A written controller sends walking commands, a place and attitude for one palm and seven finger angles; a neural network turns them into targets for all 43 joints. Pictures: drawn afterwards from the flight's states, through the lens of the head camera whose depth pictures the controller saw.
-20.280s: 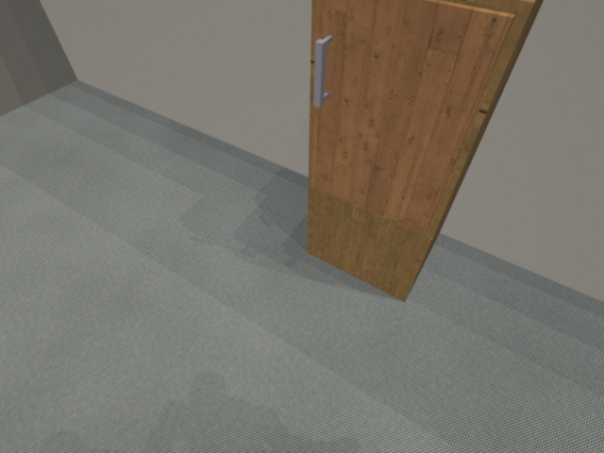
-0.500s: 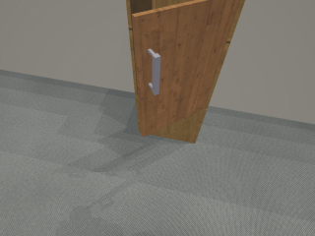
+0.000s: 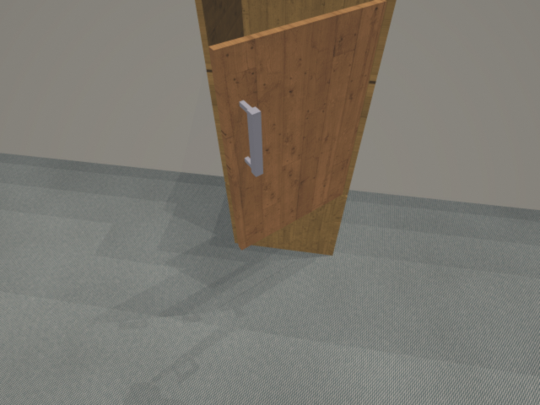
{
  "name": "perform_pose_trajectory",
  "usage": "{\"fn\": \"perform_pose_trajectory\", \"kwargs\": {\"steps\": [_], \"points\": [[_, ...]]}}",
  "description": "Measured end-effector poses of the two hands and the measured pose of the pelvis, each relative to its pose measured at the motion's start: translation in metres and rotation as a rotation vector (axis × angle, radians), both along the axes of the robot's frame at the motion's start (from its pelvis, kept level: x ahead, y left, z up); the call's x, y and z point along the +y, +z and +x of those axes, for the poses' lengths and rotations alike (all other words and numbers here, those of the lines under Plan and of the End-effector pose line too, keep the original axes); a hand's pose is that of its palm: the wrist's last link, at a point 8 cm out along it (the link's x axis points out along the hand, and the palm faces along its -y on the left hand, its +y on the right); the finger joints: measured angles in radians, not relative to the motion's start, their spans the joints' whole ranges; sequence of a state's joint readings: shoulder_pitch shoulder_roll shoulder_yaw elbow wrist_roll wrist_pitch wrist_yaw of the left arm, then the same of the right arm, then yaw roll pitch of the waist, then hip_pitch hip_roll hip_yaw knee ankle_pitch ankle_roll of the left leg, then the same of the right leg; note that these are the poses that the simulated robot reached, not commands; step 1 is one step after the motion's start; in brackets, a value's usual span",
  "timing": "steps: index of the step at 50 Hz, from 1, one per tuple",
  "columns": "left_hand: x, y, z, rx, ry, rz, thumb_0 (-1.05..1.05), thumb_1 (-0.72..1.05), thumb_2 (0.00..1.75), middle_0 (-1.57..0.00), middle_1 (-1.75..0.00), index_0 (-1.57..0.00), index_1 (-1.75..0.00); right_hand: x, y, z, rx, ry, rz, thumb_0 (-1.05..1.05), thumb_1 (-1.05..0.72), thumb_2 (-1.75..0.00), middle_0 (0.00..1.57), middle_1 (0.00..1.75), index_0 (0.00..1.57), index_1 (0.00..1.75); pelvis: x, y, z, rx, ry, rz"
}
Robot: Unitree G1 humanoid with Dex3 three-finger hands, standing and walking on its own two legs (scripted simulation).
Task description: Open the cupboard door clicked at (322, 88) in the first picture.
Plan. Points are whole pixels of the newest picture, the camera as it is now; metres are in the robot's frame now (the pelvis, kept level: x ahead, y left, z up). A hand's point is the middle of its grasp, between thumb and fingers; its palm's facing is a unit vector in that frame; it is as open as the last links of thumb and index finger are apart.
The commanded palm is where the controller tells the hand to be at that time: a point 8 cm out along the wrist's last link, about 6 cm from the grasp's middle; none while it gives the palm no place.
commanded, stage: let the arm hang, fingers relaxed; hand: left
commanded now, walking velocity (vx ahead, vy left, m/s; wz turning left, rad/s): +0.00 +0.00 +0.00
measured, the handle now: (250, 139) +0.59 +0.07 +0.06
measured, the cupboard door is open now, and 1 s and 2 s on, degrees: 43 43 43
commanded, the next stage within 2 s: look to check the result in 0.14 s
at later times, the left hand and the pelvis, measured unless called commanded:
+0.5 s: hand out of the picture +0.00 +0.15 -0.17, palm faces +0.04 -0.98 -0.18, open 7.3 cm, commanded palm none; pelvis +0.01 -0.01 +0.00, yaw +0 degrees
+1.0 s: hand out of the picture +0.02 +0.15 -0.18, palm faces +0.03 -0.98 -0.19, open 7.3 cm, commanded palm none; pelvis +0.02 -0.02 +0.00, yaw -2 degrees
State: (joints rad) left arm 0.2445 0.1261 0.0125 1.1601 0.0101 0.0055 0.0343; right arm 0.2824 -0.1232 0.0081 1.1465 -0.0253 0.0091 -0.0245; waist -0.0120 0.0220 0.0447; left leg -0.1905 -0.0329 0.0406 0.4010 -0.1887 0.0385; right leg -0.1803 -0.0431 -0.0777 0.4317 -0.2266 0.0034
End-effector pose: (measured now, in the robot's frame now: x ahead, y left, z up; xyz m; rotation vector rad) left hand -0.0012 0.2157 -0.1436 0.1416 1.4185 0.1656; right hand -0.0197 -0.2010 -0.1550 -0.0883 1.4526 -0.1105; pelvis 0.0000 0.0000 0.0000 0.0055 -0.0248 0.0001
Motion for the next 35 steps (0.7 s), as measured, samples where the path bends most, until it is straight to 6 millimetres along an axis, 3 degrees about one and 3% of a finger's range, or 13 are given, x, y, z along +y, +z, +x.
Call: {"fn": "perform_pose_trajectory", "kwargs": {"steps": [23, 35], "points": [[-0.015, -0.001, -0.005, 0.035, 0.015, -0.020, 0.00, 0.91, 0.90, -0.20, -0.30, -0.20, -0.30, -0.014, 0.002, 0.012, 0.003, 0.001, -0.018, 0.00, -0.91, -0.90, 0.19, 0.30, 0.20, 0.30, -0.009, 0.001, 0.009, 0.002, -0.002, -0.003], [-0.018, 0.000, 0.003, 0.026, 0.015, -0.018, 0.00, 0.91, 0.90, -0.20, -0.30, -0.20, -0.30, -0.020, 0.003, 0.020, -0.002, 0.008, -0.025, 0.01, -0.91, -0.90, 0.19, 0.30, 0.20, 0.30, -0.013, 0.001, 0.014, 0.003, 0.000, -0.002]]}}
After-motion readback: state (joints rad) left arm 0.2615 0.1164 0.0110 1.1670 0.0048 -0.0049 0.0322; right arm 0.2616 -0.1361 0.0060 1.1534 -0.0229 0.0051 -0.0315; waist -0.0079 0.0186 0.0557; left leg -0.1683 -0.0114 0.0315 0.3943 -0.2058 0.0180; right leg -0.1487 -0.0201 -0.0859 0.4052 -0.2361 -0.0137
